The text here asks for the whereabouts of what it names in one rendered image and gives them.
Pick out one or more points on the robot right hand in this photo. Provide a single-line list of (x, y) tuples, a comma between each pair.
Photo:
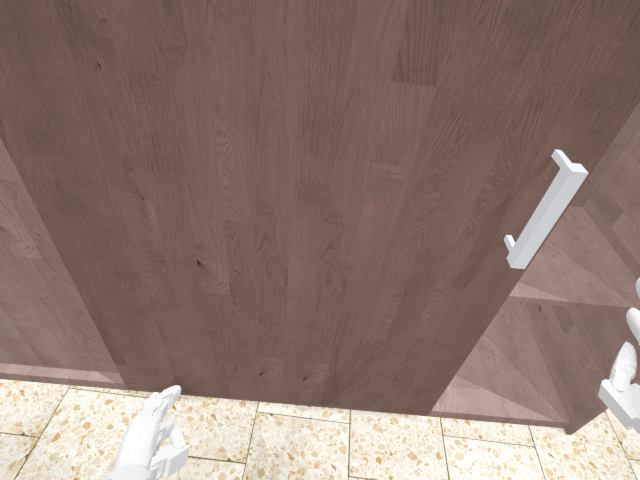
[(623, 399)]

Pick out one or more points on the wardrobe door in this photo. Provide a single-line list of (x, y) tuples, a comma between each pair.
[(303, 201), (43, 319)]

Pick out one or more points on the handle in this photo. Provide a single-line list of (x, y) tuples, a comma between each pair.
[(559, 194)]

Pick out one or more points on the robot left hand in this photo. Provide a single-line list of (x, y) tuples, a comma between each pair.
[(144, 435)]

